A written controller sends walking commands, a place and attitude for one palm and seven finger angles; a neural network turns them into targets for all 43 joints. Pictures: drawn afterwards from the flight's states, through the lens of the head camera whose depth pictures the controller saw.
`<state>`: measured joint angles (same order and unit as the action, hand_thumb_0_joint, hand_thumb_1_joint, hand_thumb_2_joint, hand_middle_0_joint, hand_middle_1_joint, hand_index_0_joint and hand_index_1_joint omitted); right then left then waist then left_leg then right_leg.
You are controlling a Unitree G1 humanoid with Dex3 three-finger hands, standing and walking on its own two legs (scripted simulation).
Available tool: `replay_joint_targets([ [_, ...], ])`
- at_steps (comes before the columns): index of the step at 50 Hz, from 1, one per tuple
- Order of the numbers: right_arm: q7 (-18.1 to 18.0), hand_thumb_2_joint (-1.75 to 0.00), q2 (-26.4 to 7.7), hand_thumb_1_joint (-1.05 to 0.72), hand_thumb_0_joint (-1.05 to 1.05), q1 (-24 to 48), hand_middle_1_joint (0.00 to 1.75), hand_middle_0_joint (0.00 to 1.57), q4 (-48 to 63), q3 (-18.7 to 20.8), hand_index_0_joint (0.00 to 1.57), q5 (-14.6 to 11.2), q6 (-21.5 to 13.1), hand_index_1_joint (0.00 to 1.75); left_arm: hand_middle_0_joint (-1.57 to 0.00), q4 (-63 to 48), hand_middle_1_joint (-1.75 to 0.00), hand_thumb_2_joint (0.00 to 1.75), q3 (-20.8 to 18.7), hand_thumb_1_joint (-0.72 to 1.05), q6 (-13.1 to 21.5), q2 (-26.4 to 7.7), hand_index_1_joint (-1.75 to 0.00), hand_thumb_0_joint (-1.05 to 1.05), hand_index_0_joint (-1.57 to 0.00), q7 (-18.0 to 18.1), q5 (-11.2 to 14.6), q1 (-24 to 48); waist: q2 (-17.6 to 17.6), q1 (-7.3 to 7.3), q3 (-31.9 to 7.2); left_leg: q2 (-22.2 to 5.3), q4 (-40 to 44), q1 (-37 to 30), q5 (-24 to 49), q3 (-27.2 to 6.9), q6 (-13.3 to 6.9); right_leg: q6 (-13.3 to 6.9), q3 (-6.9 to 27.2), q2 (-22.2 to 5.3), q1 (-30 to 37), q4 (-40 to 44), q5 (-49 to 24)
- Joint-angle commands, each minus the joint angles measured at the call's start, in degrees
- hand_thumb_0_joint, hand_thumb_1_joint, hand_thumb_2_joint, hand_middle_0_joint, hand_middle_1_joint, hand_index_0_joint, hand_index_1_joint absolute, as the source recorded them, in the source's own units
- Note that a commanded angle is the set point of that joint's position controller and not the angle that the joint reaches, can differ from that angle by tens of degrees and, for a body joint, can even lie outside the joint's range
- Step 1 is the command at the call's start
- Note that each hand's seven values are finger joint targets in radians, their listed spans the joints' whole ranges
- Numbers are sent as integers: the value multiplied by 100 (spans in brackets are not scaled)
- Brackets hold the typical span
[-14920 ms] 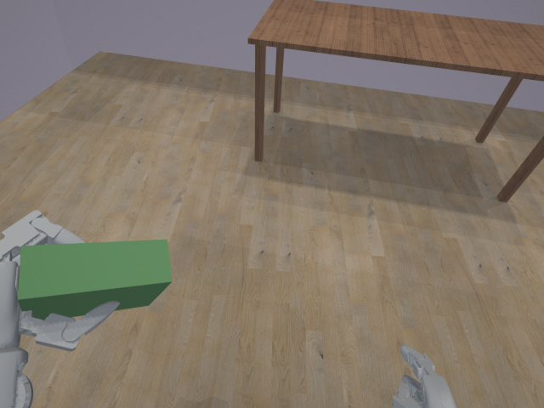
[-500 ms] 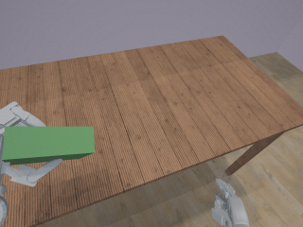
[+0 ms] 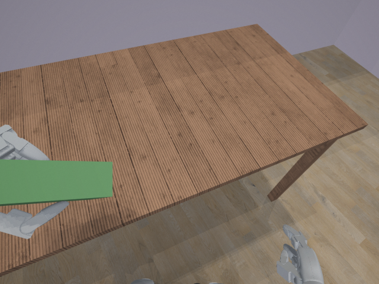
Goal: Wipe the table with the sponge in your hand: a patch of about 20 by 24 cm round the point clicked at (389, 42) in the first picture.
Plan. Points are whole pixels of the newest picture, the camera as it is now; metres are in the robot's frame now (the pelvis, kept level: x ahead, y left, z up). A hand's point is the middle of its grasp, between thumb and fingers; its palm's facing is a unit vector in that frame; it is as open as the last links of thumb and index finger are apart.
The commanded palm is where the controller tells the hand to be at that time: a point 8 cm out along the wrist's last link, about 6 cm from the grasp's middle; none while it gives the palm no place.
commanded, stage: come to a stop and stand still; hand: left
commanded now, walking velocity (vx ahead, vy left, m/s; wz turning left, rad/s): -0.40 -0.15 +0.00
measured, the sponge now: (70, 183) +0.24 +0.20 +0.14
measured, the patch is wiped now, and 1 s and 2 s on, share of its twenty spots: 0.00 0.00 0.00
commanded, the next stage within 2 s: look again from close up in 1.38 s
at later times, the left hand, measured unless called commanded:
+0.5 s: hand out of the picture +0.15 +0.25 +0.16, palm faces +0.49 -0.79 -0.36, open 9.4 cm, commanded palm +0.09 +0.27 +0.18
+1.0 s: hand out of the picture +0.14 +0.27 +0.16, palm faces +0.47 -0.80 -0.37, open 9.4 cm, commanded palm +0.08 +0.31 +0.18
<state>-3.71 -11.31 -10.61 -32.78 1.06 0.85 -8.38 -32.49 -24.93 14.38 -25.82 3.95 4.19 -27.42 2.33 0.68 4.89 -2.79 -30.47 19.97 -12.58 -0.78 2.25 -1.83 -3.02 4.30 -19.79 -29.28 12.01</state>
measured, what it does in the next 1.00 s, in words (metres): steps on the spot: left foot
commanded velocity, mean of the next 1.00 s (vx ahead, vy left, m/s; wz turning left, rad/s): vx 0.02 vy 0.02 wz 0.00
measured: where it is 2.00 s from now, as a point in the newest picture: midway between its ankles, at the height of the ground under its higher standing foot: outside the picture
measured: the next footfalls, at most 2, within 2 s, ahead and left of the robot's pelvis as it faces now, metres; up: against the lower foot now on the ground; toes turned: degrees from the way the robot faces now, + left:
left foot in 0.44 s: -0.08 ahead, +0.12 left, +0.00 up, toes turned +7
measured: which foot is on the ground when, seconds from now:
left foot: down 0.00-0.10, up 0.12-0.42, down 0.44-1.00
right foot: down 0.00-1.00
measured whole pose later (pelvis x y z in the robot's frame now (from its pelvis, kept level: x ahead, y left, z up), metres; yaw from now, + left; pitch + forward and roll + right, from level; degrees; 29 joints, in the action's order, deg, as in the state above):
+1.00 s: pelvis -0.06 +0.02 +0.00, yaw +5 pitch -3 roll +0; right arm -1.2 -12.2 -15.6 -35.8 -0.5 -0.9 -7.1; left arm -24.8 -18.6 9.6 -18.4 7.7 1.4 -24.4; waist -0.1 -0.8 3.8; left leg 0.3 -28.3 5.0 -20.7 2.5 -1.0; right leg -3.1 -3.5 1.7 -17.2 -26.1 6.6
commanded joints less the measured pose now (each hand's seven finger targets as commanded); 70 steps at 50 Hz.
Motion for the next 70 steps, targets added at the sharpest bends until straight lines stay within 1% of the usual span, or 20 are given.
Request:
replay_joint_targets([
  [1, 51, -90, -660, -90, 0, 174, 30, 20, 876, 316, 20, 58, -356, 30, -120, -1468, -160, 130, -779, 10, 604, -840, -160, 0, -120, -20, 32, -72, -1586, -185, -1424, -1470, 274, -321, 3389, -1057, -738, -7, 433, -614, 987, 50, -150],
  [2, 81, -90, -698, -90, 0, 131, 30, 20, 914, 315, 20, 20, -365, 30, -120, -1357, -160, 130, -850, 10, 571, -844, -160, 0, -120, -23, 59, -287, -1570, -210, -1467, -1317, 72, -41, 2644, -894, -665, -25, 496, -725, 1297, 168, -493],
  [4, 119, -90, -697, -90, 0, 44, 30, 20, 1021, 317, 20, -194, -294, 30, -120, -1279, -160, 130, -817, 10, 364, -765, -160, 0, -120, 81, 105, -653, -570, -173, -1702, -315, -845, 46, -11, -143, -298, -202, 1174, -1272, 1264, 756, -1312],
  [5, 123, -90, -701, -90, 0, -59, 30, 20, 1040, 293, 20, -204, -220, 30, -120, -1295, -160, 130, -611, 10, 299, -681, -160, 0, -120, 148, 163, -634, 171, -152, -1727, 268, -1713, 149, -1254, 153, -140, -374, 2079, -1966, 761, 1380, -393],
  [6, 98, -90, -699, -90, 0, 16, 30, 20, 1052, 342, 20, -257, -204, 30, -120, -1381, -160, 130, -785, 10, 208, -809, -160, 0, -120, 271, 188, -546, 462, -274, -1614, 469, -2814, 266, -1625, -56, -105, -471, 2756, -2471, 367, 1871, 551],
  [7, 86, -90, -733, -90, 0, 10, 30, 20, 943, 305, 20, -228, -176, 30, -120, -1235, -160, 130, -682, 10, 116, -700, -160, 0, -120, 336, 225, -520, 277, -192, -1472, 350, -3368, 380, -1456, -244, -83, -363, 2669, -2524, 225, 2064, 1333],
  [9, 32, -90, -653, -90, 0, 325, 30, 20, 794, 65, 20, -205, -153, 30, -120, -1207, -160, 130, -728, 10, -45, -913, -160, 0, -120, 496, 138, -234, -87, -90, -1298, 184, -3096, 524, -1213, -364, -95, -573, 2495, -2372, 270, 1832, 1585],
  [11, -56, -90, -584, -90, 0, 208, 30, 20, 709, 51, 20, -157, -161, 30, -120, -878, -160, 130, -586, 10, -91, -792, -160, 0, -120, 571, 66, -112, 135, -49, -1234, 242, -2312, 344, -1128, -92, -127, -615, 2016, -2065, 397, 1683, 1587],
  [16, -110, -90, -660, -90, 0, 119, 30, 20, 525, 122, 20, -99, -269, 30, -120, -331, -160, 130, -296, 10, -197, -543, -160, 0, -120, 657, -149, 447, 670, -191, -1008, 513, -97, -416, -986, 483, -415, -186, 1801, -1729, 687, 2020, 1849],
  [18, -77, -90, -694, -90, 0, 71, 30, 20, 532, 137, 20, -88, -282, 30, -120, -346, -160, 130, -159, 10, -172, -425, -160, 0, -120, 652, -216, 659, 570, -190, -1168, 461, 994, -813, -491, 575, -499, -7, 1405, -1456, 1081, 1742, 1262],
  [21, -50, -90, -812, -90, 0, 157, 30, 20, 621, 198, 20, -136, -228, 30, -120, -609, -160, 130, 63, 10, -80, -300, -160, 0, -120, 668, -235, 1015, -99, -243, -1318, -115, 1665, -1125, 460, 337, -622, 400, 979, -1012, 1722, 1126, 84],
  [24, 57, -90, -934, -90, 0, 315, 30, 20, 730, 352, 20, -253, -110, 30, -120, -768, -160, 130, -135, 10, -136, -480, -160, 0, -120, 595, -243, 694, -178, -243, -1329, -299, 967, -1478, 819, 367, -615, 589, 1035, -817, 1402, 1010, -328],
  [25, 75, -90, -764, -90, 0, 395, 30, 20, 754, 202, 20, -219, -66, 30, -120, -1000, -160, 130, 91, 10, -98, -344, -160, 0, -120, 571, -218, 931, -730, -109, -1232, -309, 1030, -969, 382, 172, -595, 389, 791, -978, 1699, 896, -40],
  [27, 125, -90, -820, -90, 0, 372, 30, 20, 784, 201, 20, -220, -31, 30, -120, -1002, -160, 130, -10, 10, -102, -438, -160, 0, -120, 558, -253, 954, -942, -125, -815, -344, 1261, -474, -177, 67, -554, 162, 611, -762, 1597, 716, 341],
  [34, 177, -90, -837, -90, 0, 187, 30, 20, 814, 192, 20, -221, -47, 30, -120, -635, -160, 130, -255, 10, -94, -511, -160, 0, -120, 481, -180, 696, -565, -120, -323, -138, 1032, -256, -804, 29, -569, 71, 850, -697, 1005, 996, 1155],
  [43, 181, -90, -827, -90, 0, 113, 30, 20, 738, 160, 20, -209, -157, 30, -120, -506, -160, 130, 76, 10, -60, -278, -160, 0, -120, 447, -240, 1148, -366, -129, -457, -105, 1024, -258, -929, -121, -588, 51, 963, -715, 1108, 959, 1093],
  [52, 191, -90, -812, -90, 0, 143, 30, 20, 703, 180, 20, -164, -226, 30, -120, -851, -160, 130, -228, 10, 72, -490, -160, 0, -120, 543, -179, 725, -459, -161, -860, -106, 992, -343, -76, -214, -429, -129, 837, -850, 1649, 618, -153],
  [59, 201, -90, -801, -90, 0, 161, 30, 20, 725, 250, 20, -232, -180, 30, -120, -893, -160, 130, -386, 10, 109, -549, -160, 0, -120, 515, -42, 203, -476, -104, -1418, -66, 183, -730, 1792, -105, -100, -459, 854, -1104, 1963, 254, -2358],
  [63, 221, -90, -810, -90, 0, 80, 30, 20, 768, 258, 20, -233, -121, 30, -120, -858, -160, 130, -292, 10, 90, -464, -160, 0, -120, 479, -10, 93, -243, -83, -1371, -44, 243, -741, 1466, -173, -62, -461, 904, -1195, 1755, 305, -2127],
  [70, 154, -90, -773, -90, 0, 299, 30, 20, 735, 167, 20, -173, -87, 30, -120, -1040, -160, 130, -56, 10, 99, -357, -160, 0, -120, 456, -74, 783, -978, -124, -911, -482, 943, -835, 2361, -352, 37, -80, 333, -674, 1508, -11, -1560],
])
